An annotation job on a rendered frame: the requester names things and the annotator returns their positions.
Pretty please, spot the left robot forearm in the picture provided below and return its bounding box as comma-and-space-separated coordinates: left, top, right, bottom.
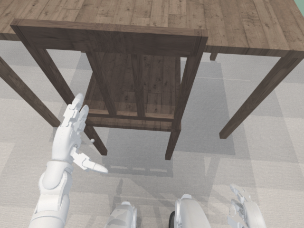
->
28, 160, 74, 228

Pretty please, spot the table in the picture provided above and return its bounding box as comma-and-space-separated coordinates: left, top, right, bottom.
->
0, 0, 304, 139

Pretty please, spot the right robot hand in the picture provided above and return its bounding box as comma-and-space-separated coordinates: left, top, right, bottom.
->
227, 183, 266, 228

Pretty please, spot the robot left thigh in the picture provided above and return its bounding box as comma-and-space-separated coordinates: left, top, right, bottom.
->
104, 204, 137, 228

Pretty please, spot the robot right thigh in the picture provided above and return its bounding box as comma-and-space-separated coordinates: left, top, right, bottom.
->
175, 198, 211, 228

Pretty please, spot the chair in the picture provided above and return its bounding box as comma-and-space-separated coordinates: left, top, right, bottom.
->
10, 18, 209, 160

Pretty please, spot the robot thigh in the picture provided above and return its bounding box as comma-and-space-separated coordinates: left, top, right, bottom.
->
104, 204, 137, 228
175, 198, 211, 228

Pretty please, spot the left robot hand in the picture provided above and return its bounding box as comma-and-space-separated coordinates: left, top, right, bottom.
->
51, 93, 108, 174

